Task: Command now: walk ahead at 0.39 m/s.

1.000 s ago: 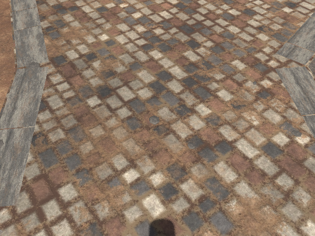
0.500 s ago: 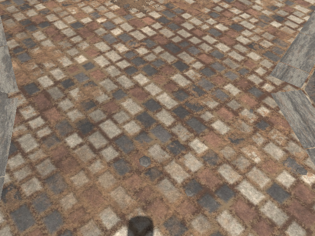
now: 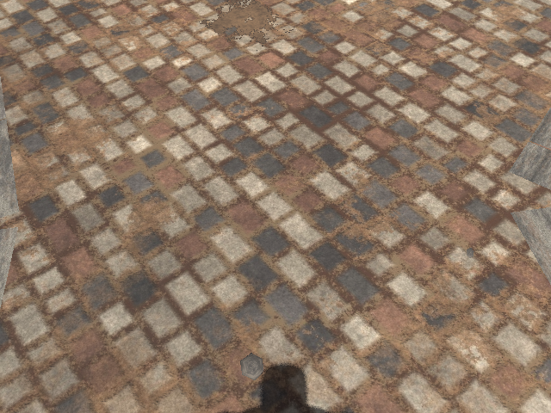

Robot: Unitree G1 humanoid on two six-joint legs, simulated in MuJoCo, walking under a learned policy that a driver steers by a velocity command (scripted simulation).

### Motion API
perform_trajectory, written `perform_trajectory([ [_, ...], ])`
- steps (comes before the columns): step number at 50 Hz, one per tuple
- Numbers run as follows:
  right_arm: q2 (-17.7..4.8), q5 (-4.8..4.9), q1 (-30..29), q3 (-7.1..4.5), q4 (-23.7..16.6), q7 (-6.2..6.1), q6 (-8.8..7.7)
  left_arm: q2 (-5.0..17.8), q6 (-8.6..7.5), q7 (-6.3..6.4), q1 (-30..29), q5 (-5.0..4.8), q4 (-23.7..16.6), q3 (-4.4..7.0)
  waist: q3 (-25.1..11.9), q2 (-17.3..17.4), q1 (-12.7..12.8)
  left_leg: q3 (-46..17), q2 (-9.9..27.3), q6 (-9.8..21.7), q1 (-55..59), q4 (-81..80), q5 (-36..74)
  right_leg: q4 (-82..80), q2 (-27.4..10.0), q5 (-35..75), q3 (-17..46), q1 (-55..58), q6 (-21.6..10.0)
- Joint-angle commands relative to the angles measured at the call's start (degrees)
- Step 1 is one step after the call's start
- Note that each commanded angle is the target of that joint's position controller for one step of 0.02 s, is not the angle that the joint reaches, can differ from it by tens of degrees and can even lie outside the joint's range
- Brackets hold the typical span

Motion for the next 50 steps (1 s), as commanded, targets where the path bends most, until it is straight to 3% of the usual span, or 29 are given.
perform_trajectory([
  [1,-2.4,-0.56,4.5,-1.15,-2.0,-0.71,0.85,5.9,-1.08,0.21,0.2,0.54,-1.5,0.77,-2.3,-5.3,-2.8,-1.6,3.3,-1.2,-4.4,-3.1,3.1,-12.0,-15.5,27.3,12.6,4.8,-10.1],
  [4,-1.6,-1.37,-0.2,-0.92,-3.7,-0.87,1.38,7.2,-0.46,1.43,0.8,0.66,-0.6,0.85,-2.1,-5.3,-2.7,-0.3,2.5,-2.8,-5.0,-14.3,10.7,-11.0,-13.6,38.6,6.5,4.5,-9.0],
  [7,-0.6,-1.20,-5.8,-0.29,-4.8,-0.45,1.56,7.9,0.30,2.10,2.4,0.33,0.4,0.71,-3.1,-6.1,-0.6,1.5,0.3,-2.6,-0.1,-26.5,19.8,-10.3,-11.4,37.3,3.0,4.9,-6.9],
  [10,-1.7,-1.07,-8.9,-0.33,-5.3,-0.17,1.85,8.1,1.09,2.34,3.9,-0.04,2.0,0.63,-3.3,-6.6,0.6,0.8,-0.8,-2.3,1.7,-32.1,21.2,-8.5,-12.9,33.9,4.3,8.6,-7.0],
  [12,-2.8,-1.41,-9.9,-0.54,-5.7,0.08,1.68,8.0,1.65,2.48,3.4,-0.42,2.8,0.69,-3.1,-6.8,0.5,0.4,-1.2,-1.2,2.1,-34.7,17.9,-5.4,-14.1,32.7,6.0,11.1,-6.7],
  [14,-4.0,-1.96,-6.3,-1.11,-4.3,0.21,1.19,7.5,2.19,2.75,2.1,-1.10,3.0,0.62,-4.3,-5.5,-2.1,1.2,-2.3,0.6,8.3,-42.2,22.1,0.4,-12.6,28.3,6.5,12.0,-4.4],
  [15,-7.1,-2.46,-3.7,-2.02,-3.3,-0.13,0.98,6.9,2.07,2.83,4.5,-0.52,3.3,0.47,-6.6,-2.4,-1.9,-1.1,0.0,1.9,15.6,-43.4,40.2,5.0,-9.2,24.4,5.4,10.4,-1.9],
  [16,-9.9,-2.99,-2.1,-2.39,-3.1,-0.46,1.08,4.7,1.48,2.72,9.4,0.65,3.8,-0.09,-11.4,2.9,1.0,-6.7,6.5,6.0,28.0,-38.4,59.4,11.6,-4.9,10.0,3.6,2.5,0.7],
  [17,-6.0,-2.82,0.2,-1.48,-1.9,-0.55,1.81,0.6,1.55,2.75,13.5,0.44,5.7,-1.37,-16.2,9.7,0.5,-13.3,13.1,13.1,34.5,-38.0,62.0,19.4,-2.3,-9.4,2.9,-3.3,3.5],
  [18,-2.5,-2.13,0.7,-0.45,-1.5,-0.29,2.33,2.7,2.44,2.79,10.0,-0.17,5.3,-1.01,-15.8,9.8,-1.3,-17.5,15.1,15.2,32.1,-41.3,54.3,24.6,-2.0,-25.7,4.4,-5.5,4.9],
  [19,-2.3,-2.11,-1.2,0.01,-1.7,-0.01,2.45,4.9,3.56,3.01,6.0,-0.88,4.0,-0.43,-13.1,8.1,-1.5,-18.2,14.5,14.2,28.4,-43.9,42.9,28.4,-2.9,-31.5,6.0,-8.1,5.3],
  [21,-4.9,-2.16,-6.8,-0.41,-3.0,-0.24,2.67,5.4,5.82,3.87,3.7,-0.76,3.9,0.13,-9.1,4.1,0.0,-17.2,13.1,11.6,19.0,-48.5,23.4,29.7,-5.2,-27.2,7.1,-7.8,6.0],
  [22,-5.3,-2.21,-10.0,-0.47,-3.7,-0.53,2.86,4.9,6.64,4.23,3.9,-0.61,4.2,0.23,-7.6,4.6,1.2,-15.7,11.7,9.9,14.4,-50.5,16.8,26.9,-6.0,-24.0,7.1,-5.4,6.2],
  [24,-4.8,-2.43,-13.0,-0.46,-3.9,-0.85,3.61,3.0,7.15,4.57,5.1,-0.39,5.5,-0.06,-6.1,5.7,2.5,-11.0,8.1,7.8,7.6,-52.2,9.6,19.0,-5.1,-16.7,4.9,1.3,6.0],
  [26,-4.0,-1.66,-12.7,-0.36,-2.9,-1.09,4.17,1.8,7.02,4.30,7.0,0.04,7.2,-0.16,-6.5,5.4,3.4,-7.2,5.3,6.0,5.3,-51.8,1.8,9.8,-3.5,-5.9,2.4,7.7,5.0],
  [28,-2.7,-1.03,-9.4,-0.04,-1.1,-1.08,4.29,3.4,7.19,3.92,6.0,1.27,6.9,-0.03,-4.0,3.0,2.3,-5.5,2.8,1.8,3.9,-51.3,-9.2,3.8,-5.1,-3.3,3.8,8.8,2.9],
  [29,-3.0,-1.42,-8.6,-0.15,-0.8,-1.02,4.35,5.3,7.17,4.07,5.1,1.11,6.1,0.07,-1.6,0.7,0.8,-4.1,1.0,0.0,4.4,-49.6,-10.5,1.1,-7.7,-8.6,6.1,5.5,1.6],
  [30,-1.9,-1.45,-7.9,-0.18,-0.9,-1.34,4.51,6.9,6.76,3.99,3.6,0.40,6.7,0.41,0.8,-6.1,-1.1,-0.1,-2.2,-1.5,10.0,-47.6,-5.0,-1.1,-7.4,-19.7,7.0,-3.6,0.4],
  [32,-2.2,-1.70,-7.7,-0.30,-0.1,-1.78,4.45,4.4,5.30,3.98,0.9,0.51,6.5,-0.22,1.7,-7.8,-1.8,0.6,-2.5,-1.4,17.2,-43.1,3.9,-4.9,-7.4,-20.9,7.6,-8.8,1.7],
  [35,-2.1,-1.78,-6.3,-0.40,1.5,-1.76,4.48,4.3,3.85,3.87,1.8,0.17,6.9,-0.21,0.6,-5.3,-1.4,0.4,-2.1,-0.3,17.7,-41.9,10.5,-3.2,-6.7,-12.7,6.7,-4.9,2.8],
  [40,-2.0,-1.32,-6.3,-0.44,2.9,-1.39,4.65,3.6,3.97,3.90,4.8,-0.03,8.0,-0.52,-0.7,-3.3,-0.5,0.5,-2.0,-0.4,18.0,-40.9,16.6,-1.1,-5.9,-5.3,5.7,-0.9,2.4],
  [41,-1.5,-1.28,-5.4,-0.32,3.8,-1.40,4.79,3.5,4.12,3.92,6.3,-0.13,8.6,-0.51,-2.0,-3.5,-0.2,1.6,-2.9,-0.4,18.4,-40.1,11.6,-1.9,-5.8,-10.2,5.6,0.0,1.9],
  [42,-1.5,-1.01,-5.3,-0.42,4.1,-1.45,4.96,4.5,4.36,3.98,7.0,-0.50,8.8,-0.15,-0.9,-4.6,0.0,3.2,-4.5,-0.4,16.8,-38.2,3.7,-3.0,-6.1,-17.5,6.5,-0.4,0.7],
  [43,-1.9,-0.76,-5.6,-0.62,4.2,-1.46,4.93,6.3,4.52,4.07,7.2,-0.87,8.5,0.45,1.0,-6.4,0.5,4.9,-6.1,-0.5,13.2,-35.3,-4.0,-4.6,-7.6,-25.1,9.3,-0.4,-1.3],
  [45,-1.6,-0.33,-9.3,-0.57,2.6,-1.09,3.81,9.0,3.87,4.16,9.4,-1.51,8.0,1.39,6.0,-10.3,2.3,6.1,-6.4,0.0,2.2,-28.2,-5.6,-10.6,-16.1,-34.4,20.9,3.0,-6.3],
  [46,-1.3,-0.07,-10.3,-0.51,1.9,-0.66,2.91,9.8,3.17,4.23,9.5,-1.65,7.9,1.80,8.0,-11.5,2.4,4.6,-4.4,0.9,-1.8,-24.8,-4.0,-12.1,-20.1,-33.3,25.5,4.6,-8.5],
  [47,-1.3,0.12,-11.0,-0.54,1.5,-0.21,2.02,9.1,2.42,4.21,9.7,-1.54,7.9,1.82,9.0,-11.4,2.4,3.3,-2.8,1.7,-5.0,-22.7,-4.4,-12.0,-22.1,-29.0,27.1,6.6,-9.5],
  [49,-1.3,0.62,-10.6,-0.66,1.3,0.59,0.67,7.6,1.52,3.80,9.0,-1.59,7.5,1.69,8.7,-10.4,1.3,2.7,-1.1,2.7,-6.1,-24.5,-6.7,-9.7,-21.7,-18.6,24.2,10.1,-8.6],
  [50,-1.2,0.87,-8.9,-0.75,1.8,0.89,0.26,7.4,1.52,3.52,7.3,-1.99,7.1,1.69,7.9,-9.9,-0.2,3.9,-1.6,2.9,-1.0,-29.9,-4.7,-8.3,-19.7,-15.8,20.5,8.6,-7.1],
])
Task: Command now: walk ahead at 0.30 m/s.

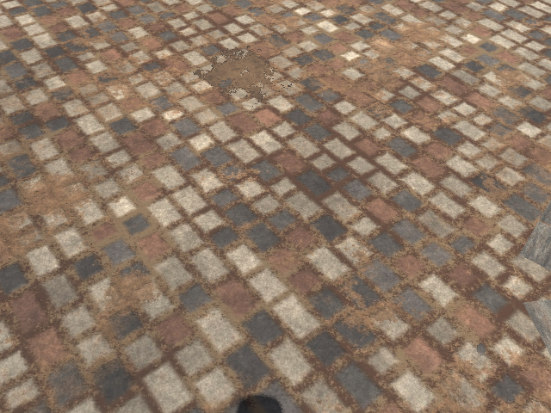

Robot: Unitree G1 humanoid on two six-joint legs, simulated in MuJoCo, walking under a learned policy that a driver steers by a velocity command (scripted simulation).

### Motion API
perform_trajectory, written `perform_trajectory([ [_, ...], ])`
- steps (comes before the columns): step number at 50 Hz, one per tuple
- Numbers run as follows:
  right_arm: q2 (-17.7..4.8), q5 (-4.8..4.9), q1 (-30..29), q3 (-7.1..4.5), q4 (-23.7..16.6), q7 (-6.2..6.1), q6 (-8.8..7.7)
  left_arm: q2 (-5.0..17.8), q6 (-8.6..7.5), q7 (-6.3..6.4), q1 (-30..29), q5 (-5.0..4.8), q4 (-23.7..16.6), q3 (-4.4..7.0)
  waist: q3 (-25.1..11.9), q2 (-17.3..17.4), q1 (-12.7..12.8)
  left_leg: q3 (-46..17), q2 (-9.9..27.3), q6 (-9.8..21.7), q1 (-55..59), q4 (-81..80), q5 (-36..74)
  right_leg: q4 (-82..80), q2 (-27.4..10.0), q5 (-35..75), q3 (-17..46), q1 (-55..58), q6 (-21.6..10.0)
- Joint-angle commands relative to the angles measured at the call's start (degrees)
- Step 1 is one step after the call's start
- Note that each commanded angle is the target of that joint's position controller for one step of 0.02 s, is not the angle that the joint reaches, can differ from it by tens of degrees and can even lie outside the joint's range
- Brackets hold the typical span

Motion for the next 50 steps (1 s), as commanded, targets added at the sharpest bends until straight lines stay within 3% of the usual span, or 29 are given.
perform_trajectory([
  [1,-3.1,0.70,-1.6,-0.88,-2.6,0.89,-2.60,9.0,-0.91,-0.44,-2.9,-0.79,-2.8,1.70,7.5,-6.0,-3.3,1.8,0.3,1.1,1.5,-9.5,4.6,-12.3,-12.4,1.0,12.7,-6.4,-9.2],
  [2,-4.3,0.37,4.1,-1.76,-0.1,0.81,-2.40,9.2,-0.82,-0.63,-4.0,-0.64,-3.4,1.73,5.1,-5.3,-5.5,2.9,-2.3,0.6,12.2,-10.5,8.8,-8.3,-9.4,6.8,9.3,-11.5,-7.8],
  [3,-6.9,0.06,11.2,-2.91,1.7,0.59,-2.20,8.6,-1.05,-0.68,-6.0,-0.45,-4.3,1.45,2.6,-0.6,-8.7,-3.3,1.1,1.9,20.7,-13.4,8.4,2.5,-5.8,15.0,4.3,-16.6,-5.4],
  [4,-13.2,0.12,18.1,-4.47,2.6,0.40,-2.19,4.2,-1.74,-0.55,-5.9,0.00,-6.4,0.44,-0.7,16.3,-9.8,-25.9,13.9,8.6,30.5,-23.2,3.6,23.5,2.2,9.2,-4.3,-28.8,-0.7],
  [5,-11.2,-0.72,21.1,-3.22,3.4,1.06,-2.80,3.7,-2.60,-0.51,-7.2,-0.20,-7.5,0.33,-3.6,18.6,-10.1,-44.0,21.8,13.8,32.8,-30.3,1.5,37.8,4.5,-8.8,2.1,-36.0,-0.7],
  [6,-8.2,-1.04,15.4,-1.83,2.0,0.99,-3.47,5.3,-3.22,-0.99,-7.6,-1.47,-7.7,0.83,0.3,11.6,-6.8,-39.8,22.3,12.6,29.8,-28.9,-0.4,44.8,0.2,-6.7,5.7,-40.8,-2.7],
  [7,-6.1,-1.12,10.8,-1.07,0.2,1.23,-3.78,5.7,-3.54,-1.42,-8.1,-1.82,-7.6,0.89,2.0,7.8,-5.2,-32.3,19.6,10.2,26.3,-28.8,1.1,45.3,-2.4,-1.1,5.3,-40.8,-4.4],
  [9,-4.5,-1.34,6.7,0.01,-1.3,1.62,-3.87,6.6,-3.34,-1.24,-8.9,-0.80,-7.3,1.80,4.0,4.1,-3.1,-21.6,15.1,6.9,21.0,-31.0,8.6,38.7,-5.8,7.9,4.2,-38.4,-5.4],
  [10,-4.5,-1.54,7.2,0.21,-1.0,1.53,-3.61,6.0,-2.95,-1.38,-8.5,-0.63,-7.2,1.92,3.9,6.1,-2.5,-18.4,14.1,6.5,18.9,-31.7,12.6,36.0,-6.3,9.7,3.5,-35.7,-4.9],
  [12,-4.8,-1.60,10.0,0.40,-0.4,0.93,-3.28,5.0,-2.28,-1.63,-9.8,-0.20,-7.5,1.99,4.1,5.4,-2.6,-13.9,12.6,6.6,19.0,-32.5,20.4,31.5,-6.0,12.3,1.7,-35.5,-3.3],
  [15,-7.0,-1.70,11.4,0.12,-0.5,-0.15,-2.87,3.6,-1.88,-1.76,-17.1,0.23,-10.4,1.47,5.5,3.9,-3.5,-10.8,12.3,6.9,18.4,-33.8,24.7,20.5,-5.3,17.9,0.7,-37.3,-1.3],
  [17,-7.4,-1.68,12.0,-0.03,-0.7,-0.52,-2.70,3.0,-1.90,-2.20,-21.5,0.06,-11.9,0.95,6.1,4.9,-4.4,-8.5,11.4,6.5,16.7,-35.0,23.6,13.0,-4.1,22.7,-0.3,-34.8,-0.9],
  [21,-7.3,-0.89,15.4,-0.45,0.4,-0.66,-2.49,3.6,-2.08,-3.28,-27.7,-0.38,-14.1,0.34,8.3,5.1,-5.8,-6.5,12.6,6.4,18.8,-35.4,22.6,5.5,-2.7,26.1,-1.3,-32.6,-1.8],
  [24,-7.8,-0.55,15.4,-1.06,0.7,-0.78,-1.92,4.8,-2.60,-4.26,-29.3,-0.53,-15.6,0.37,8.2,5.4,-4.6,-5.8,14.8,5.5,24.4,-32.2,27.8,2.1,-2.2,23.1,-0.9,-31.9,-3.9],
  [26,-9.2,-0.64,13.8,-1.64,0.2,-0.80,-1.50,7.3,-2.85,-4.41,-24.9,-0.46,-15.1,1.42,4.1,7.3,-1.4,-4.8,15.1,4.3,26.4,-25.9,44.4,1.6,0.5,19.5,-2.7,-23.3,-5.7],
  [27,-9.4,-0.77,12.8,-1.72,-0.1,-0.79,-1.10,9.2,-2.83,-4.20,-18.0,-0.40,-13.3,2.57,-0.3,8.0,2.5,-3.2,13.7,3.3,25.7,-17.5,54.3,1.7,2.7,18.5,-4.3,-14.1,-7.0],
  [28,-8.4,-1.07,12.0,-1.26,-0.7,-0.75,-0.80,11.8,-2.60,-3.81,-7.2,-0.43,-10.0,3.98,-6.5,7.7,7.2,-1.4,10.8,1.4,19.4,-4.7,54.4,2.4,2.4,18.6,-3.4,0.9,-8.8],
  [29,-5.3,-1.76,14.3,-0.21,-2.1,-0.51,-0.91,16.2,-2.36,-3.20,2.6,0.65,-8.0,5.10,-15.2,-1.2,8.1,0.5,5.7,-1.0,2.0,15.9,33.8,2.0,-10.6,12.3,14.3,20.7,-13.7],
  [30,2.1,-0.83,19.9,1.89,-1.7,0.13,-2.38,17.1,-2.43,-3.65,4.5,1.12,-7.4,4.63,-23.4,-14.5,4.3,-6.3,-4.1,-2.9,-13.6,32.5,-9.6,-9.2,-21.8,-0.3,42.3,31.6,-20.6],
  [31,-4.1,1.02,14.0,0.31,-2.3,0.31,-3.67,12.0,-2.81,-3.69,1.2,0.61,-7.8,3.22,-17.4,-9.0,5.7,-12.3,-1.3,-1.5,-19.4,38.9,-9.2,-12.9,-19.7,-4.2,41.1,26.7,-17.2],
  [32,-6.9,2.02,8.8,-0.45,-4.2,0.18,-4.29,9.7,-3.21,-3.51,-4.3,0.40,-8.8,2.47,-9.1,-6.4,4.4,-10.4,1.7,-0.4,-21.9,38.9,-4.0,-13.8,-18.5,0.1,31.3,17.6,-14.4],
  [33,-7.2,1.59,6.4,-0.75,-4.7,-0.48,-4.30,8.1,-3.67,-3.58,-9.2,0.82,-9.7,1.86,-5.6,-1.0,2.1,-9.5,5.0,-0.1,-18.8,35.8,1.8,-15.4,-16.8,6.2,24.1,8.3,-12.7],
  [34,-6.5,0.82,6.3,-1.33,-4.5,-0.93,-3.64,6.2,-4.13,-3.80,-11.7,1.47,-9.6,1.37,-3.0,-0.7,0.0,-9.5,6.9,0.1,-15.6,32.6,5.1,-17.1,-14.9,10.7,18.2,1.5,-11.5],
  [36,-3.7,0.87,9.8,-1.46,-3.6,-0.88,-1.74,4.3,-4.36,-3.86,-12.0,2.18,-8.5,0.87,-2.0,-3.1,-2.6,-10.1,8.6,0.6,-10.7,29.5,7.3,-20.0,-12.6,12.9,11.2,-4.4,-10.6],
  [37,-2.9,0.97,9.8,-1.50,-3.7,-0.93,-1.01,4.8,-4.43,-3.59,-11.2,2.09,-7.9,0.96,-0.8,-3.2,-3.0,-10.0,8.9,0.5,-11.0,28.3,7.7,-21.3,-12.3,14.0,8.6,-6.0,-10.8],
  [39,-3.5,0.70,6.3,-1.84,-5.3,-1.07,-0.17,6.8,-4.54,-2.74,-9.8,2.20,-7.2,1.36,1.7,-2.4,-3.0,-10.5,8.9,-0.2,-15.4,25.2,11.8,-23.1,-12.3,16.2,5.1,-6.5,-11.0],
  [44,-3.8,-0.11,-1.2,-2.17,-8.2,0.15,-0.62,8.1,-4.17,-1.05,-6.8,2.54,-6.9,1.43,3.5,-1.0,-1.5,-10.2,7.1,-1.5,-21.8,11.4,26.1,-23.7,-11.3,23.3,-3.0,-1.8,-9.2],
  [50,-1.6,-0.37,-12.9,-0.57,-13.9,2.47,-0.77,9.6,-2.55,-0.18,0.2,1.60,-5.7,1.75,6.7,0.6,2.7,-3.1,5.9,-0.7,-25.0,-1.2,26.9,-21.1,-13.3,30.6,-9.4,9.3,-8.1],
])
Over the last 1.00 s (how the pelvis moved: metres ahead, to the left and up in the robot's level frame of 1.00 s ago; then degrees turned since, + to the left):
0.22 0.02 -0.01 0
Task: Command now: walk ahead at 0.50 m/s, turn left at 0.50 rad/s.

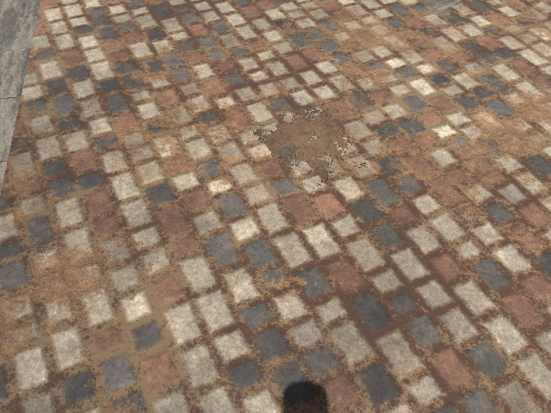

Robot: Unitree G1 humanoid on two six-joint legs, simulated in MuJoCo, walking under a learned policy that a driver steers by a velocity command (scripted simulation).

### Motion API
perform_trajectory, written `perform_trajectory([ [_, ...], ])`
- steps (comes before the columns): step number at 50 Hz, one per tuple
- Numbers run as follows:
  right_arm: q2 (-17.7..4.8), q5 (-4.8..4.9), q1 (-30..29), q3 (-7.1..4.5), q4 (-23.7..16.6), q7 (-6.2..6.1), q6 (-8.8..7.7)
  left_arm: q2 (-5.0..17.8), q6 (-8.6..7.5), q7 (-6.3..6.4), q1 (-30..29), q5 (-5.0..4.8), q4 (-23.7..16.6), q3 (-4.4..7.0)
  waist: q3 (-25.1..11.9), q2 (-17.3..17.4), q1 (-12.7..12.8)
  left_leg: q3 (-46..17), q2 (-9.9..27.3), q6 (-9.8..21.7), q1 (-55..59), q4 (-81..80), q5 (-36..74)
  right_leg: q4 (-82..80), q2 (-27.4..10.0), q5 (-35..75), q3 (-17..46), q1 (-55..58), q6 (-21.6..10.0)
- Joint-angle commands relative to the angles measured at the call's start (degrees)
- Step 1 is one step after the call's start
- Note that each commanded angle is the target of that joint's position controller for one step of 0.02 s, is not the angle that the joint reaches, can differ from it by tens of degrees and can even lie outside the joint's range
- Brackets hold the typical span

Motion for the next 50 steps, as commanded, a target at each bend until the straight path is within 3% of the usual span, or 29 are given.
perform_trajectory([
  [1,-1.1,0.00,-9.3,0.65,-6.8,1.43,-0.74,9.3,0.73,0.55,2.8,-0.60,-1.8,1.88,7.1,-2.3,1.5,3.4,-0.6,0.7,-5.1,-4.1,-2.6,-1.5,-18.9,26.5,3.1,2.0,-6.0],
  [3,-1.7,0.21,-9.8,0.49,-8.6,2.32,-0.73,10.4,1.66,0.73,1.9,-0.93,-2.6,2.24,6.2,-3.6,0.2,6.5,-2.6,2.1,-2.0,-5.9,-8.1,3.0,-19.7,38.7,1.2,4.3,-5.3],
  [5,-4.3,0.35,-5.8,-0.65,-9.2,2.80,-0.49,12.4,2.38,1.23,0.2,-1.28,-3.8,2.79,1.9,-6.9,-3.2,10.2,-6.8,4.2,7.3,-5.2,-14.2,11.9,-19.9,59.5,-0.3,4.9,-4.3],
  [6,-6.7,0.62,0.3,-1.84,-8.3,2.80,-0.39,13.2,2.81,1.39,-0.9,-1.29,-4.4,2.99,-1.6,-8.1,-6.7,10.9,-9.0,5.8,15.3,-5.7,-16.0,20.6,-19.5,65.2,-0.6,3.6,-3.6],
  [7,-10.4,0.73,9.7,-3.79,-6.2,2.16,-0.37,13.3,2.89,1.38,-2.3,-1.62,-5.1,2.87,-6.4,-7.1,-11.8,9.5,-10.8,8.2,29.7,-11.1,-11.9,33.4,-17.2,60.5,-1.4,-2.2,-1.7],
  [8,-16.0,0.44,17.0,-5.54,-4.8,0.64,0.26,11.0,2.07,1.15,-1.5,-0.45,-6.6,2.07,-11.9,1.6,-13.2,-7.0,-0.7,11.9,47.2,-12.0,-12.0,52.2,-13.8,33.4,-1.2,-18.1,0.9],
  [9,-19.4,0.24,14.2,-5.65,-6.6,0.51,-0.20,2.9,-0.36,-0.15,2.4,-0.26,-9.7,-0.25,-18.1,13.1,-6.2,-42.6,13.2,24.5,64.2,-21.0,-17.5,72.6,0.4,-15.9,8.5,-42.3,4.2],
  [10,-14.6,-0.71,17.0,-4.14,-6.3,0.55,-0.41,8.1,-3.25,-1.25,-5.0,-2.71,-11.6,0.73,-20.0,6.2,-10.3,-44.1,12.9,22.4,65.7,-26.3,-18.6,74.9,-1.8,-15.0,19.6,-49.1,2.1],
  [11,-10.9,-0.86,14.7,-3.32,-6.4,0.35,-0.99,9.0,-4.25,-1.60,-8.7,-4.19,-12.9,0.94,-12.7,4.0,-9.7,-33.9,10.8,19.3,59.9,-25.7,-15.0,71.7,-4.9,-10.6,19.3,-52.1,0.4],
  [12,-8.7,-0.46,10.0,-2.64,-7.4,0.59,-1.52,8.6,-4.34,-1.24,-8.9,-3.29,-12.3,0.99,-7.3,-2.4,-6.3,-26.1,7.8,16.9,49.8,-25.9,-9.0,65.3,-7.7,-6.6,18.9,-49.1,0.2],
  [13,-6.6,-0.33,6.3,-1.97,-8.4,0.48,-1.73,9.5,-3.64,-0.75,-8.6,-1.76,-11.7,1.73,-5.0,-3.0,-4.2,-20.7,5.5,15.1,42.1,-26.6,-4.4,60.0,-9.4,-4.6,18.5,-44.7,0.7],
  [14,-6.0,-0.68,4.6,-1.55,-9.4,0.20,-1.75,9.7,-2.65,-0.76,-7.4,-1.27,-11.7,2.07,-3.8,-2.4,-2.4,-18.5,4.1,14.8,36.8,-28.0,-2.2,57.7,-10.4,-3.4,18.6,-41.0,1.4],
  [18,-9.9,-0.46,6.9,-2.34,-9.6,-1.28,-1.91,7.2,-0.59,-0.35,-10.8,0.05,-14.3,1.71,-0.9,-0.9,-1.8,-13.1,1.9,14.5,28.4,-30.6,4.1,44.3,-9.7,3.8,16.0,-39.5,5.1],
  [22,-9.2,-0.23,10.9,-2.03,-8.4,-1.92,-1.54,5.0,-0.93,-1.10,-18.6,-0.25,-16.0,0.52,-0.1,2.3,-5.9,-7.2,-2.0,10.1,26.6,-29.8,0.4,25.5,-6.6,21.7,13.9,-34.6,4.8],
  [24,-9.2,-0.29,13.2,-1.87,-7.3,-1.69,-1.64,5.4,-1.22,-1.62,-21.6,-0.90,-17.0,0.39,0.7,3.3,-7.6,-8.8,-0.6,9.5,28.2,-29.8,-4.2,21.8,-5.8,25.6,13.8,-33.6,4.0],
  [27,-9.3,-0.21,15.4,-1.77,-6.1,-1.71,-1.42,7.4,-1.81,-2.43,-24.4,-1.09,-18.6,0.67,1.8,3.8,-8.2,-12.3,3.0,9.2,36.3,-26.2,-3.7,18.2,-5.6,20.9,14.8,-37.3,1.7],
  [30,-10.4,-0.51,15.1,-2.05,-5.9,-2.22,-0.68,9.3,-2.48,-2.95,-21.0,-1.08,-18.4,1.23,1.0,5.4,-5.5,-13.9,5.3,7.7,42.1,-21.4,7.1,16.4,-4.3,13.3,13.9,-34.6,-1.1],
  [31,-10.4,-0.50,13.8,-1.93,-6.4,-2.26,-0.49,10.5,-2.65,-2.85,-15.8,-0.91,-17.0,1.93,-1.8,5.3,-2.5,-12.3,3.4,6.7,42.1,-16.1,16.8,14.7,-2.7,13.7,12.3,-27.3,-2.5],
  [32,-9.1,-0.83,12.6,-1.28,-7.2,-2.10,-0.48,12.7,-2.73,-2.66,-7.1,-0.33,-14.9,2.84,-8.5,4.1,1.5,-9.9,0.4,5.2,37.7,-5.7,18.5,16.9,-5.4,16.7,14.6,-13.7,-5.1],
  [33,-6.7,-1.91,14.9,-0.25,-8.2,-2.09,-0.75,16.3,-2.54,-2.51,2.5,0.11,-13.7,3.64,-17.4,-3.9,3.6,-6.4,-5.3,2.7,24.8,12.2,1.6,19.0,-16.0,17.2,28.0,4.5,-10.0],
  [34,-2.6,0.02,23.2,0.81,-7.4,-1.62,-1.75,17.4,-1.87,-3.15,6.3,-0.35,-11.3,4.13,-22.5,-21.4,0.6,-5.6,-12.8,-0.6,5.3,28.9,-37.1,10.4,-26.0,3.2,54.0,19.1,-17.8],
  [35,-8.3,0.85,18.8,-0.01,-7.1,-1.51,-2.22,12.1,-1.62,-3.16,5.1,-1.95,-11.7,2.79,-16.5,-13.4,2.7,-9.1,-9.2,-0.1,-2.1,34.1,-37.1,6.9,-24.5,-9.5,55.5,16.6,-15.2],
  [36,-10.2,1.00,11.7,-0.44,-9.1,-1.37,-2.49,9.9,-1.18,-2.82,0.3,-1.91,-12.7,2.05,-7.9,-7.9,2.8,-6.7,-6.4,0.1,-4.6,33.5,-31.3,5.7,-22.5,-8.4,46.7,8.1,-12.5],
  [37,-9.6,0.21,8.4,-0.32,-9.9,-1.52,-2.60,9.4,-0.85,-2.78,-3.5,-1.04,-13.5,1.59,-3.5,-3.2,1.2,-4.5,-3.7,0.0,-2.5,30.7,-26.6,4.2,-20.4,-1.6,40.7,-0.6,-11.6],
  [38,-8.9,-0.62,7.6,-0.56,-10.2,-1.60,-2.53,8.3,-0.82,-2.88,-5.5,-0.46,-13.8,1.20,-1.2,-2.7,-0.5,-3.9,-1.9,-0.2,-0.4,27.2,-23.9,2.9,-18.5,4.4,36.7,-6.1,-11.4],
  [39,-8.1,-0.69,8.9,-0.64,-10.2,-1.55,-2.26,7.8,-0.95,-2.90,-6.0,0.03,-13.7,0.87,-1.4,-4.5,-2.1,-3.8,-0.6,-0.3,2.8,25.1,-22.4,1.8,-17.0,8.5,33.7,-9.1,-11.1],
  [42,-5.7,-0.68,9.5,-0.14,-10.3,-1.70,-1.47,8.7,-1.30,-2.72,-4.8,-0.72,-12.5,1.05,-1.1,-6.1,-3.1,-2.0,0.8,-1.7,3.6,18.7,-20.7,-1.1,-15.6,16.3,27.6,-11.9,-11.9],
  [45,-4.8,-1.10,4.0,0.38,-12.1,-1.72,-1.46,10.8,-0.77,-1.91,-2.9,-1.05,-11.5,1.63,-0.1,-4.9,-2.0,-0.8,1.3,-3.2,1.2,8.9,-12.2,-2.7,-14.8,21.2,23.2,-11.4,-11.5],
  [50,-3.6,-0.49,-5.1,1.17,-14.3,-0.73,-2.09,11.6,0.15,-1.47,1.9,-1.87,-9.5,1.63,1.7,-5.2,1.4,1.9,-1.5,-3.3,5.5,-6.9,0.0,-2.5,-12.8,20.0,17.9,-10.2,-9.0],
])
Over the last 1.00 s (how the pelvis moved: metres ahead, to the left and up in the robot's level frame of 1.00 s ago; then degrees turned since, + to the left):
0.50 -0.03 0.01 10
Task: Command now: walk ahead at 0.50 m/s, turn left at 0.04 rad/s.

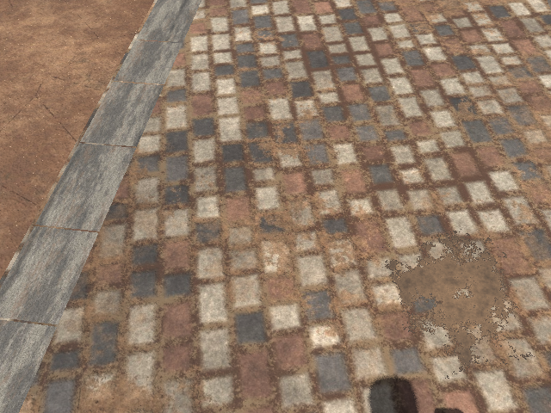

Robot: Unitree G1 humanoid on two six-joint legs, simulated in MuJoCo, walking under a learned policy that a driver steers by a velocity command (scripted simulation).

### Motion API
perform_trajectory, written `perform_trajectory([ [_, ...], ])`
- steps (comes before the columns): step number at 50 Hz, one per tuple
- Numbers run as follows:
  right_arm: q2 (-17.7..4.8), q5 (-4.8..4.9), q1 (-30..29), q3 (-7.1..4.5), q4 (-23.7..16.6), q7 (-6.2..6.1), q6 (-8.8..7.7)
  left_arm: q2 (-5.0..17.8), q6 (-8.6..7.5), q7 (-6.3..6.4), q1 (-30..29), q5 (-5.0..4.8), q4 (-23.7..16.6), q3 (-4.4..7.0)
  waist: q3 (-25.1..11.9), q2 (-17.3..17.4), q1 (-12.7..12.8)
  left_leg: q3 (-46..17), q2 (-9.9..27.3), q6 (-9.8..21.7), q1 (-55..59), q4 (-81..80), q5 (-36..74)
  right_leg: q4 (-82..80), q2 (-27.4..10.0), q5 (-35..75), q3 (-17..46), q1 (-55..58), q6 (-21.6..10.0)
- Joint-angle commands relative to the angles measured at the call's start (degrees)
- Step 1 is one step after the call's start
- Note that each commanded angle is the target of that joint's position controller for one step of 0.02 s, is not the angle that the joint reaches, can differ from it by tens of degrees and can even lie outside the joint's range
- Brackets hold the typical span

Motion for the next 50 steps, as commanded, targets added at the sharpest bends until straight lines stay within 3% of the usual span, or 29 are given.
perform_trajectory([
  [1,-2.0,0.47,-6.7,0.03,-5.1,0.73,-1.04,10.0,-0.25,0.41,1.2,-0.54,-2.2,2.09,1.6,-6.0,0.7,2.5,-2.2,0.0,3.2,-6.6,5.5,-4.1,-14.2,15.3,6.6,-1.2,-7.8],
  [5,-3.3,0.75,-10.1,-0.16,-7.2,2.07,-1.72,10.9,1.07,0.74,2.9,-0.71,-0.8,2.39,2.6,-6.9,0.3,2.4,-3.4,2.2,2.5,-11.3,-0.6,0.0,-18.0,19.1,8.2,6.2,-6.9],
  [7,-5.4,0.51,-5.1,-1.09,-6.2,2.20,-1.96,12.0,1.58,1.04,1.1,-0.76,-1.0,2.71,-0.5,-8.0,-3.4,4.1,-5.7,4.1,11.0,-13.3,-3.7,6.1,-17.7,31.6,7.2,7.4,-5.5],
  [8,-7.6,0.27,2.6,-2.31,-3.8,1.88,-1.94,11.4,1.81,1.15,0.3,-0.71,-1.2,2.43,-5.2,-7.2,-7.4,5.4,-7.0,5.8,22.0,-14.6,-2.4,14.7,-15.2,38.4,5.0,5.5,-4.1],
  [9,-11.1,-0.37,13.1,-3.57,-1.4,1.27,-1.82,9.5,1.68,1.28,-0.3,0.14,-2.5,1.54,-13.0,-4.5,-11.6,-0.8,-0.9,9.0,39.2,-11.5,0.4,28.7,-12.5,30.9,2.8,-4.1,-2.2],
  [10,-17.0,-1.16,18.9,-4.93,-0.3,0.97,-1.40,3.1,0.45,0.89,6.1,0.57,-3.9,-0.51,-21.5,9.3,-10.0,-26.2,13.9,18.2,62.0,-13.6,-6.3,51.8,-3.0,2.8,0.2,-28.1,2.0],
  [11,-12.6,-0.28,20.3,-3.71,0.2,1.11,-1.05,5.6,-0.88,0.40,5.2,-0.11,-2.9,-0.11,-24.9,11.7,-11.0,-39.2,16.5,20.2,63.8,-21.1,-12.7,59.8,-1.8,-21.5,7.8,-36.5,1.8],
  [12,-9.8,0.08,15.9,-2.65,-0.2,1.02,-0.96,9.9,-1.52,0.02,0.0,-1.60,-4.5,1.12,-15.0,7.7,-10.6,-31.1,14.2,17.1,56.4,-22.3,-15.6,63.0,-5.3,-18.7,8.0,-41.7,1.1],
  [13,-8.3,0.06,11.7,-2.07,-0.9,0.96,-0.85,9.7,-1.65,0.05,-3.8,-1.67,-5.4,1.05,-9.2,3.8,-9.1,-23.5,11.7,15.2,47.5,-23.7,-13.4,60.8,-8.2,-13.3,6.2,-41.1,0.9],
  [14,-6.7,-0.31,8.4,-1.55,-1.1,1.20,-0.85,9.0,-1.38,0.26,-5.5,-0.80,-5.7,1.19,-4.8,1.2,-7.3,-18.6,9.3,14.2,39.2,-26.0,-9.7,56.9,-9.9,-9.6,5.3,-38.9,1.3],
  [15,-5.1,-0.82,6.3,-1.03,-1.3,1.45,-1.13,8.4,-0.57,0.50,-4.8,-0.19,-5.4,1.49,-2.8,1.5,-5.1,-14.9,7.1,13.1,33.5,-28.4,-7.1,54.1,-11.5,-6.7,5.7,-35.3,1.3],
  [16,-5.5,-0.92,5.4,-1.18,-1.2,1.58,-1.43,7.2,0.19,0.53,-3.1,-0.21,-5.1,1.32,-2.6,3.6,-3.7,-13.3,6.8,13.7,29.9,-30.1,-5.4,52.7,-11.9,-5.3,5.7,-32.3,1.9],
  [19,-6.9,-0.60,6.3,-1.66,0.4,1.39,-2.37,5.8,1.36,0.93,-4.4,0.27,-5.6,1.17,-1.1,2.0,-2.7,-8.2,5.8,14.6,26.9,-32.9,-0.1,47.4,-12.4,-0.3,5.2,-33.0,3.5],
  [22,-7.9,-0.36,9.0,-1.86,2.0,0.59,-2.10,5.0,1.12,0.74,-10.1,0.70,-7.4,0.96,0.2,0.7,-4.2,-4.3,4.7,13.5,28.6,-33.6,3.2,37.1,-12.3,9.6,4.8,-35.5,4.2],
  [25,-8.9,0.05,11.6,-1.96,3.5,0.10,-1.68,3.7,0.59,0.12,-16.1,0.40,-8.9,0.40,1.4,0.7,-6.4,-1.2,3.4,11.8,29.7,-33.7,2.0,26.5,-10.3,17.0,3.1,-33.2,3.9],
  [30,-9.9,0.67,16.4,-2.27,6.6,-0.20,-0.42,4.4,-0.07,-1.33,-23.4,-0.25,-12.1,0.16,3.3,1.0,-8.7,-2.3,7.0,11.1,38.6,-30.2,1.7,18.5,-8.5,14.1,2.7,-34.6,2.3],
  [33,-10.8,0.81,15.6,-2.66,7.3,-0.57,0.48,6.2,-0.54,-1.97,-21.0,-0.19,-12.3,0.72,1.6,2.6,-6.3,-2.8,8.4,9.5,42.5,-25.2,11.0,16.0,-6.8,7.7,1.6,-29.5,0.0],
  [34,-11.1,0.89,14.3,-2.68,7.1,-0.68,0.79,7.4,-0.66,-1.84,-16.4,-0.01,-11.1,1.45,-1.1,2.9,-3.4,-1.3,7.0,8.5,42.3,-19.9,20.3,14.5,-4.9,7.2,-0.3,-22.4,-1.2],
  [35,-9.9,0.62,14.1,-2.15,6.9,-0.80,1.03,10.1,-0.66,-1.39,-7.6,0.22,-8.4,2.88,-6.8,1.7,0.4,1.1,3.9,6.9,38.9,-9.6,24.8,14.7,-4.3,8.8,-0.8,-9.4,-3.0],
  [36,-7.3,-0.68,14.7,-0.92,5.4,-0.96,0.89,14.6,-0.47,-0.78,3.0,0.80,-6.5,4.11,-15.8,-4.9,3.7,4.0,0.2,4.6,27.1,8.6,9.5,16.9,-14.9,12.2,11.1,8.4,-6.8],
  [37,-0.4,-0.39,22.3,0.96,5.3,-0.29,-0.46,17.7,-0.10,-1.07,5.1,0.56,-5.2,4.73,-22.1,-20.4,-0.4,2.5,-10.4,1.2,3.8,27.3,-29.1,10.2,-26.1,-0.4,38.2,26.6,-15.7],
  [38,-6.6,0.69,18.2,-0.33,5.9,0.08,-1.64,12.1,-0.02,-1.07,5.0,-0.13,-5.8,3.24,-20.6,-14.1,2.3,-4.7,-7.8,1.9,-2.8,33.7,-33.0,5.9,-25.2,-8.3,41.7,25.7,-14.1],
  [39,-9.0,1.92,12.6,-1.05,4.1,0.37,-2.33,10.3,-0.05,-0.80,0.9,-0.03,-6.5,2.57,-12.4,-11.2,1.9,-3.4,-5.0,2.7,-6.5,34.4,-28.0,4.7,-23.6,-7.4,33.6,18.6,-11.8],
  [40,-8.4,1.68,9.6,-0.88,3.4,0.09,-2.48,9.5,0.00,-0.70,-3.2,0.36,-7.3,2.24,-7.8,-6.4,0.2,-1.7,-2.1,2.7,-4.9,31.9,-22.7,3.4,-21.6,-2.2,27.7,10.3,-10.7],
  [41,-8.0,0.75,8.1,-1.13,3.1,-0.15,-2.24,8.0,-0.05,-0.82,-6.0,0.86,-7.6,1.88,-4.4,-5.0,-1.4,-1.3,-0.4,2.4,-2.6,28.6,-19.5,1.5,-19.9,2.8,23.4,3.2,-10.5],
  [42,-7.3,0.54,9.4,-1.27,3.4,-0.18,-1.62,6.8,-0.30,-0.87,-7.4,1.45,-7.7,1.48,-3.8,-6.6,-3.5,-1.9,1.0,2.3,1.2,26.6,-17.4,0.0,-18.5,5.9,20.5,-1.2,-10.2],
  [44,-5.2,0.48,11.0,-1.00,4.0,-0.35,-0.34,6.7,-0.86,-0.99,-7.7,0.99,-7.2,1.53,-3.0,-7.0,-5.0,-1.4,1.7,1.5,3.8,23.2,-16.0,-3.0,-17.3,8.5,16.5,-5.1,-10.7],
  [47,-4.5,-0.25,6.4,-0.80,2.4,-0.57,0.26,8.8,-1.05,-0.28,-5.9,0.77,-5.8,2.19,-0.5,-5.4,-4.7,-0.8,2.2,-0.3,0.1,15.5,-9.2,-5.6,-17.0,12.6,12.3,-5.9,-11.2],
  [50,-3.5,-0.25,1.2,-0.42,1.2,-0.10,-0.12,9.4,-0.52,0.37,-4.0,0.45,-4.7,2.31,0.7,-5.4,-3.1,0.3,1.3,-0.7,0.4,4.7,0.4,-6.3,-14.9,13.8,7.5,-5.1,-9.3],
])
Over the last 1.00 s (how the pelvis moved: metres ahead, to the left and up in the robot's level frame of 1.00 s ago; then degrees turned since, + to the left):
0.59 0.09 0.01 18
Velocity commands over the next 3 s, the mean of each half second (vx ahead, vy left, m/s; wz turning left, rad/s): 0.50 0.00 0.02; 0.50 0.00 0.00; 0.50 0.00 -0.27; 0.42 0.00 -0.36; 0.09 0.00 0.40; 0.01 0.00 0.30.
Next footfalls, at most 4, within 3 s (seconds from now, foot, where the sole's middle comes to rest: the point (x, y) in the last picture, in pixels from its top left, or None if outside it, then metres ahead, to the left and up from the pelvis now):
0.18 left None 0.28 0.15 -0.78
0.70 right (352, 376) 0.58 -0.10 -0.78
1.24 left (262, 270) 0.86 0.15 -0.78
1.78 right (369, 214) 1.09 -0.16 -0.78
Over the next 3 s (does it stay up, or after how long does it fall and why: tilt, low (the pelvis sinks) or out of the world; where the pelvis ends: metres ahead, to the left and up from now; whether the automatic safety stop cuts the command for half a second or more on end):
stays up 1.20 -0.12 -0.01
